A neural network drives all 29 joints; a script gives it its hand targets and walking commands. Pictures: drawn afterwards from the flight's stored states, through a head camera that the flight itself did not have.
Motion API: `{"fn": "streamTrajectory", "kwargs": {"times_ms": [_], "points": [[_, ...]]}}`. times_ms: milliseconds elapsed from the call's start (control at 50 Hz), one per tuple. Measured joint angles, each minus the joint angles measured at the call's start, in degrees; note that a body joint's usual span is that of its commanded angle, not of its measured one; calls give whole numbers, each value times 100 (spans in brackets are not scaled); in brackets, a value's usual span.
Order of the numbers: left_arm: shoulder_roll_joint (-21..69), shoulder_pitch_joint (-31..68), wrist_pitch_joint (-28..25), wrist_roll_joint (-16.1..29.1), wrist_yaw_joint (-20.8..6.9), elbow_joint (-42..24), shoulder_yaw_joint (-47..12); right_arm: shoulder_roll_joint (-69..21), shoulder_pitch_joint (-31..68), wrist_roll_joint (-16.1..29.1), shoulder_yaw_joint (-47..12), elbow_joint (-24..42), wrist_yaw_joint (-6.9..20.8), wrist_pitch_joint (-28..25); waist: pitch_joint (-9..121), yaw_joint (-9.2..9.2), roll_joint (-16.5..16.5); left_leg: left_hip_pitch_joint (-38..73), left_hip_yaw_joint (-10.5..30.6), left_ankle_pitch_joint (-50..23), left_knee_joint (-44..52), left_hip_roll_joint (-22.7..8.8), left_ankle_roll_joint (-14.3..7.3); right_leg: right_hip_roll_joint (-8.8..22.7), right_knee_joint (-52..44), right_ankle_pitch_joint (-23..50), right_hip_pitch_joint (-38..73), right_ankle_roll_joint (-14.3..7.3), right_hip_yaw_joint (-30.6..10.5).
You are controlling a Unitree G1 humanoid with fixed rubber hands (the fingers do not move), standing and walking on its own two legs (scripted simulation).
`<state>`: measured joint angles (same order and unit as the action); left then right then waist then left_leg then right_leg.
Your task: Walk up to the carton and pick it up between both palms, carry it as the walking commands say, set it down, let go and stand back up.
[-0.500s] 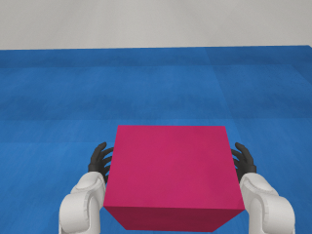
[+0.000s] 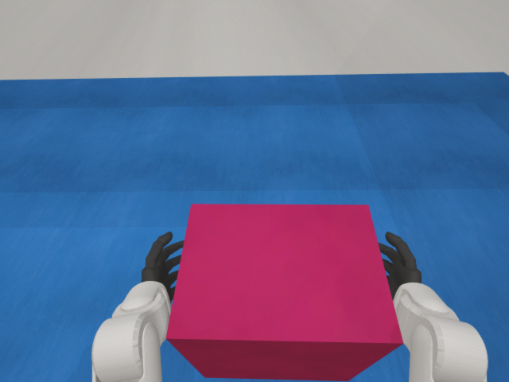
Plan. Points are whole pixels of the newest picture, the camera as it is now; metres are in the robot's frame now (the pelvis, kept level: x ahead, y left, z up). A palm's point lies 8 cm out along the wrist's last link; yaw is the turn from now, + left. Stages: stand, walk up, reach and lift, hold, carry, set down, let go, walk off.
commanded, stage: carry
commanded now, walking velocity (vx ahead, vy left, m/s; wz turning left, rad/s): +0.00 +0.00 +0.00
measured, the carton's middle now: (277, 301) +0.25 +0.00 +0.02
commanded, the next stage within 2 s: none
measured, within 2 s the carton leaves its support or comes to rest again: neither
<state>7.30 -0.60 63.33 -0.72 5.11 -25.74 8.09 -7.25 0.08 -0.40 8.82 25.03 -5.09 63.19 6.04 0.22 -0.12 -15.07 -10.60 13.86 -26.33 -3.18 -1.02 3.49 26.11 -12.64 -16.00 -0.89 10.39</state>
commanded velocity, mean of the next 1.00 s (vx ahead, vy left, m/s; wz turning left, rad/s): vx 0.00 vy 0.09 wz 0.28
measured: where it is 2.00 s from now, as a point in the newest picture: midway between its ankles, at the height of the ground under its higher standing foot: outside the picture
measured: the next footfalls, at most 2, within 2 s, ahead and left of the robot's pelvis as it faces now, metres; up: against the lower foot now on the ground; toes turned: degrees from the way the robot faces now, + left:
right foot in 1.22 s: -0.02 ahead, -0.05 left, +0.00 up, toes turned +5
left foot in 1.62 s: -0.16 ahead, +0.33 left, +0.00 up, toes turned +41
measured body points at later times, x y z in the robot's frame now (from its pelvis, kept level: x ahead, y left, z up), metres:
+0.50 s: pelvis -0.01 +0.01 +0.00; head -0.03 +0.01 +0.45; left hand +0.24 +0.17 +0.08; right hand +0.24 -0.16 +0.08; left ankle +0.00 +0.10 -0.74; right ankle +0.01 -0.11 -0.74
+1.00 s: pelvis -0.04 +0.05 -0.02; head -0.03 +0.06 +0.43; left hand +0.17 +0.25 +0.05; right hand +0.22 -0.08 +0.06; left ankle +0.00 +0.10 -0.74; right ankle -0.04 -0.09 -0.68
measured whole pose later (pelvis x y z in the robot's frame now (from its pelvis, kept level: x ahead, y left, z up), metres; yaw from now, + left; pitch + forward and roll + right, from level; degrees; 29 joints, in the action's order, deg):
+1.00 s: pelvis -0.04 +0.05 -0.02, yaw +8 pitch +3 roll -1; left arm 7.6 -4.0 65.8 -0.4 5.0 -33.1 6.8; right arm -7.6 -3.4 -0.6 7.6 32.5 -4.3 65.6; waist 1.6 -0.4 0.1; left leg -23.7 -9.0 14.2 -34.6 2.0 -7.1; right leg 8.3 61.1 -29.6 -29.7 4.6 6.9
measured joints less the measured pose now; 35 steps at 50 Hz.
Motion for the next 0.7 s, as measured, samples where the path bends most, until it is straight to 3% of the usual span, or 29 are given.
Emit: {"fn": "streamTrajectory", "kwargs": {"times_ms": [560,700], "points": [[4,-51,149,-25,5,-185,-35,0,-11,26,0,161,-9,165,-39,43,15,-109,5,-85,-49,46,-80,54,12,120,-83,39,3],[16,-177,202,34,10,-466,-95,-9,-145,31,-33,528,-1,282,-139,67,72,-409,150,73,-500,113,-130,206,476,-99,-305,90,124]]}}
